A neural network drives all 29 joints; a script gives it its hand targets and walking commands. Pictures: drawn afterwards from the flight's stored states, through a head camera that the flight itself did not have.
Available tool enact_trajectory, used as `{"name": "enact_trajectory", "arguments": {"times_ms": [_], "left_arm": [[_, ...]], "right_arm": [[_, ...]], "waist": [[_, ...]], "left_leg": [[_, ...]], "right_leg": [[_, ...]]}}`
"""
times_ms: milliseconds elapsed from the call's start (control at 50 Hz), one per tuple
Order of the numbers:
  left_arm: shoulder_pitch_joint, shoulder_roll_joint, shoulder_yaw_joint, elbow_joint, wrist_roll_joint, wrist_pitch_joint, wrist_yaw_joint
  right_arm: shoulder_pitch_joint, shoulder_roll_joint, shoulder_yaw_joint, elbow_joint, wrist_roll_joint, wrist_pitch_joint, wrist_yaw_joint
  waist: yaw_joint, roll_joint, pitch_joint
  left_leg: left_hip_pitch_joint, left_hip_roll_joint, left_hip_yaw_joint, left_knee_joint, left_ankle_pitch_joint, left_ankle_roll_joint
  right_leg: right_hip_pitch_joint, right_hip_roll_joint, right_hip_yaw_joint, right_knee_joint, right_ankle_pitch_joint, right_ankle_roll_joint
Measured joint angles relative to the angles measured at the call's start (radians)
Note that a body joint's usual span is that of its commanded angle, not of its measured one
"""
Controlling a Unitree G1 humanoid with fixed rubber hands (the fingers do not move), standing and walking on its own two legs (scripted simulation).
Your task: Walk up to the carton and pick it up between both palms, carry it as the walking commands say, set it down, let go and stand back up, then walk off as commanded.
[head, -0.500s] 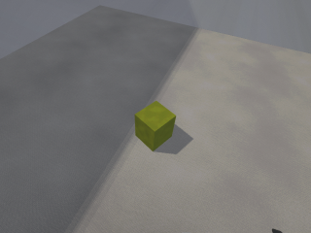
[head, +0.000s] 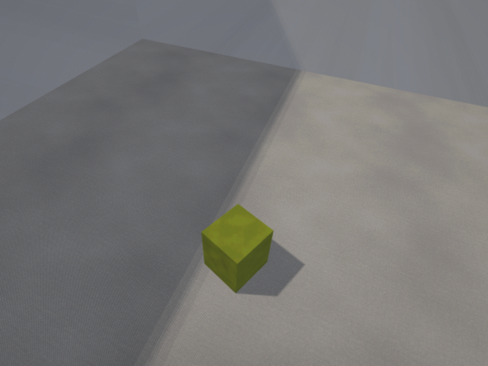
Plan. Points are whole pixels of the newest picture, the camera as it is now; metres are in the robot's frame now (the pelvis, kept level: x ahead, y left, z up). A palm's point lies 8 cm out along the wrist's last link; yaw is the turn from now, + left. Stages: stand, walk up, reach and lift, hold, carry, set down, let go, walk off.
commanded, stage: walk up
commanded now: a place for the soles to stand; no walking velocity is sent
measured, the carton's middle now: (236, 248) +0.74 -0.01 -0.62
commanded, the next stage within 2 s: none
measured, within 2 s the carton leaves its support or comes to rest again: neither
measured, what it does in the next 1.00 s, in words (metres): walks ahead: right foot, then left foot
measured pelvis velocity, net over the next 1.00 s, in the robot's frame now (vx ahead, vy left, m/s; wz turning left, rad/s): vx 0.20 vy -0.07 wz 0.06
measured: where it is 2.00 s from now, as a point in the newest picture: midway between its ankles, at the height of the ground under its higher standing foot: outside the picture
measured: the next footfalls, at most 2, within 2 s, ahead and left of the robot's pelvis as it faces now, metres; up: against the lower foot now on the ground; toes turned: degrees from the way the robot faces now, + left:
right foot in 0.20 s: +0.26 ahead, -0.18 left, +0.00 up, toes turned +1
left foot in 0.40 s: +0.22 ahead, +0.08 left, +0.00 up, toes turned +6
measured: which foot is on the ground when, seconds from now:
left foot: down 0.00-0.18, up 0.20-0.38, down 0.40-1.00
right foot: up 0.00-0.18, down 0.20-1.00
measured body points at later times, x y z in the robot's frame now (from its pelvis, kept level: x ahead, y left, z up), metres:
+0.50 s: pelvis +0.16 -0.05 -0.01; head +0.17 -0.03 +0.44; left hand +0.26 +0.27 -0.13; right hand +0.22 -0.39 -0.10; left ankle +0.18 +0.07 -0.71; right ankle +0.21 -0.17 -0.70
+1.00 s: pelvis +0.20 -0.07 +0.00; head +0.23 -0.06 +0.44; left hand +0.31 +0.26 -0.11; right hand +0.34 -0.37 -0.11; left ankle +0.18 +0.07 -0.71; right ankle +0.22 -0.18 -0.71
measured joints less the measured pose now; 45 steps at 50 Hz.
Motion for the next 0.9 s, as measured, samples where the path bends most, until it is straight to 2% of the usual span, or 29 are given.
{"name": "enact_trajectory", "arguments": {"times_ms": [60, 120, 160, 200, 220, 260, 300, 340, 380, 400, 420, 440, 500, 520, 540, 600, 660, 680, 760, 860, 900], "left_arm": [[-0.041, 0.004, 0.004, -0.02, -0.005, -0.018, 0.001], [-0.09, 0.002, 0.008, -0.047, -0.01, -0.025, -0.01], [-0.117, -0.004, 0.01, -0.065, -0.011, -0.031, -0.019], [-0.125, 0.004, 0.014, -0.092, -0.005, -0.045, -0.023], [-0.126, 0.009, 0.018, -0.105, -0.007, -0.05, -0.02], [-0.124, 0.0, 0.016, -0.11, -0.017, -0.05, -0.012], [-0.121, -0.022, 0.003, -0.1, -0.021, -0.038, -0.007], [-0.109, -0.039, -0.009, -0.1, -0.014, -0.021, -0.009], [-0.094, -0.041, -0.018, -0.101, -0.007, -0.009, -0.013], [-0.085, -0.038, -0.022, -0.099, -0.007, -0.001, -0.013], [-0.073, -0.032, -0.023, -0.093, -0.008, 0.006, -0.008], [-0.062, -0.03, -0.021, -0.079, -0.011, 0.014, 0.0], [-0.044, -0.021, -0.013, -0.022, -0.018, 0.029, 0.017], [-0.042, -0.019, -0.011, -0.012, -0.015, 0.025, 0.018], [-0.043, -0.017, -0.01, -0.005, -0.012, 0.015, 0.02], [-0.056, -0.018, -0.017, 0.015, -0.012, -0.01, 0.027], [-0.081, -0.034, -0.028, 0.04, -0.02, -0.004, 0.03], [-0.09, -0.043, -0.032, 0.045, -0.024, -0.002, 0.031], [-0.121, -0.075, -0.047, 0.056, -0.027, -0.01, 0.038], [-0.158, -0.071, -0.045, 0.061, -0.027, -0.006, 0.047], [-0.171, -0.07, -0.044, 0.066, -0.028, -0.003, 0.051]], "right_arm": [[0.024, 0.004, 0.001, -0.002, 0.006, -0.001, -0.009], [0.047, -0.003, 0.003, -0.006, 0.008, 0.005, -0.009], [0.056, -0.016, 0.003, -0.008, 0.012, 0.016, -0.007], [0.065, -0.023, 0.003, -0.015, 0.021, 0.026, -0.007], [0.059, -0.025, 0.004, -0.017, 0.027, 0.032, -0.008], [0.026, -0.035, 0.006, -0.009, 0.032, 0.042, -0.013], [0.0, -0.045, 0.003, -0.006, 0.029, 0.047, -0.013], [-0.006, -0.045, -0.002, -0.007, 0.026, 0.046, -0.007], [-0.006, -0.038, -0.006, -0.004, 0.021, 0.039, -0.001], [-0.001, -0.037, -0.007, -0.002, 0.015, 0.031, -0.001], [0.003, -0.032, -0.007, 0.003, 0.005, 0.025, -0.006], [0.007, -0.028, -0.005, 0.007, -0.008, 0.024, -0.012], [-0.016, -0.008, 0.015, 0.019, -0.019, 0.041, -0.028], [-0.025, -0.004, 0.02, 0.018, -0.019, 0.046, -0.03], [-0.033, 0.001, 0.024, 0.018, -0.016, 0.05, -0.031], [-0.079, 0.015, 0.034, 0.026, 0.006, 0.06, -0.032], [-0.13, 0.02, 0.036, 0.038, 0.008, 0.052, -0.031], [-0.141, 0.018, 0.036, 0.039, 0.009, 0.048, -0.03], [-0.195, 0.003, 0.036, 0.051, 0.023, 0.056, -0.034], [-0.236, 0.016, 0.037, 0.068, 0.029, 0.061, -0.041], [-0.242, 0.019, 0.037, 0.08, 0.029, 0.06, -0.039]], "waist": [[-0.01, -0.006, 0.037], [-0.028, -0.003, 0.076], [-0.038, 0.008, 0.098], [-0.046, -0.001, 0.105], [-0.044, -0.013, 0.113], [-0.046, -0.009, 0.136], [-0.045, 0.016, 0.143], [-0.028, 0.028, 0.125], [-0.005, 0.024, 0.103], [0.008, 0.018, 0.091], [0.021, 0.001, 0.078], [0.028, -0.01, 0.062], [0.013, -0.028, 0.041], [0.006, -0.024, 0.041], [0.004, -0.019, 0.043], [0.02, -0.012, 0.062], [0.03, -0.015, 0.079], [0.031, -0.008, 0.082], [0.034, 0.044, 0.091], [0.035, 0.034, 0.087], [0.034, 0.037, 0.079]], "left_leg": [[0.06, 0.013, -0.009, -0.052, -0.019, -0.02], [0.109, 0.035, -0.024, -0.086, -0.033, -0.039], [0.133, 0.058, -0.033, -0.079, -0.057, -0.052], [0.099, 0.072, -0.038, 0.042, -0.082, -0.037], [0.057, 0.065, -0.051, 0.163, -0.064, -0.025], [-0.024, 0.049, -0.09, 0.385, -0.077, -0.001], [-0.085, 0.052, -0.106, 0.453, -0.072, 0.012], [-0.115, 0.054, -0.09, 0.357, -0.098, 0.016], [-0.105, 0.049, -0.052, 0.182, -0.098, 0.013], [-0.089, 0.039, -0.041, 0.106, -0.055, 0.01], [-0.079, 0.027, -0.031, 0.094, 0.013, 0.002], [-0.079, 0.023, -0.021, 0.107, 0.023, -0.009], [-0.061, 0.019, -0.02, 0.111, -0.019, -0.028], [-0.062, 0.021, -0.033, 0.116, -0.029, -0.033], [-0.067, 0.026, -0.045, 0.124, -0.039, -0.039], [-0.074, 0.031, -0.061, 0.13, -0.042, -0.032], [-0.057, 0.015, -0.055, 0.084, -0.04, -0.067], [-0.055, 0.012, -0.056, 0.074, -0.036, -0.068], [-0.055, 0.03, -0.07, 0.078, -0.041, -0.047], [-0.039, 0.011, -0.058, 0.071, -0.025, -0.034], [-0.024, 0.011, -0.059, 0.051, -0.037, -0.044]], "right_leg": [[-0.043, -0.007, -0.011, -0.07, 0.012, 0.007], [-0.056, -0.017, -0.037, -0.223, 0.096, 0.001], [-0.026, -0.006, -0.055, -0.363, 0.175, -0.011], [0.016, 0.008, -0.053, -0.465, 0.282, -0.026], [0.009, 0.006, -0.049, -0.437, 0.353, -0.011], [0.021, 0.013, -0.053, -0.364, 0.29, 0.011], [0.061, 0.022, -0.072, -0.355, 0.228, 0.015], [0.081, 0.018, -0.088, -0.347, 0.218, 0.016], [0.086, 0.011, -0.09, -0.316, 0.181, 0.013], [0.081, 0.005, -0.087, -0.286, 0.155, 0.011], [0.069, -0.005, -0.073, -0.238, 0.106, 0.003], [0.054, -0.003, -0.052, -0.197, 0.055, -0.002], [0.044, 0.011, -0.013, -0.151, -0.007, 0.001], [0.061, 0.013, -0.016, -0.191, 0.01, -0.005], [0.072, 0.015, -0.025, -0.224, 0.077, 0.009], [0.066, 0.022, -0.034, -0.216, 0.07, 0.03], [0.062, 0.009, -0.021, -0.218, 0.049, 0.034], [0.066, 0.006, -0.021, -0.231, 0.092, 0.029], [0.092, 0.022, -0.042, -0.266, 0.058, 0.032], [0.106, -0.002, -0.041, -0.253, 0.037, 0.029], [0.112, -0.006, -0.046, -0.253, 0.035, 0.034]]}}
